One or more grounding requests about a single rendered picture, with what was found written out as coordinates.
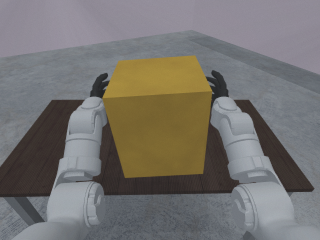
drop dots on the right robot upper arm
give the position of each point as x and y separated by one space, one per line
265 210

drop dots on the robot right hand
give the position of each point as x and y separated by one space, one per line
220 88

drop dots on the robot left forearm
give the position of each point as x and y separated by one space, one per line
81 159

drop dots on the robot left hand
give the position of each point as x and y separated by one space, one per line
98 86

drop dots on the left robot upper arm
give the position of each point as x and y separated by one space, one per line
73 209

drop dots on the robot right forearm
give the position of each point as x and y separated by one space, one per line
247 162

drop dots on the carton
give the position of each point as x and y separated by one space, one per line
158 111

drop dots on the table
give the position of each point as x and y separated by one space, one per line
31 168

